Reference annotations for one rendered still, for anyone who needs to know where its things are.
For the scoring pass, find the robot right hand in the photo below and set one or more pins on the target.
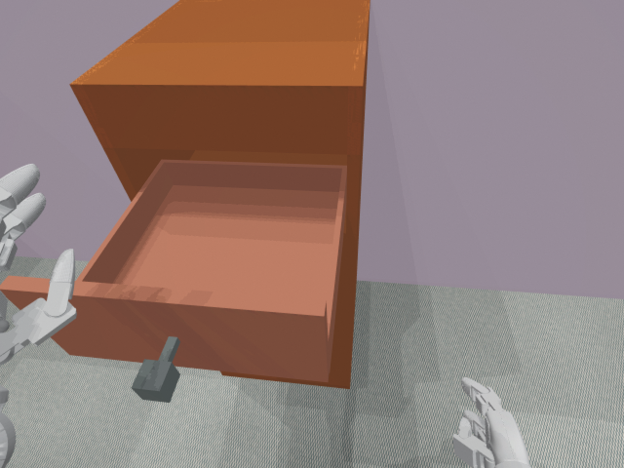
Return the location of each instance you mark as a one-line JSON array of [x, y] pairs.
[[498, 437]]

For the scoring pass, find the robot left hand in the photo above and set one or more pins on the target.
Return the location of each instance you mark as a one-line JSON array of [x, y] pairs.
[[41, 319]]

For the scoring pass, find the drawer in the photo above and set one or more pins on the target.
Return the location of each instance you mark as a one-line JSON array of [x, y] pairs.
[[239, 260]]

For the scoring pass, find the cabinet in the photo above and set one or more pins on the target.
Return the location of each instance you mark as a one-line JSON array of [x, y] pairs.
[[260, 81]]

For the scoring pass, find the handle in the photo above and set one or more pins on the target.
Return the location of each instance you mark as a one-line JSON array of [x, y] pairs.
[[157, 380]]

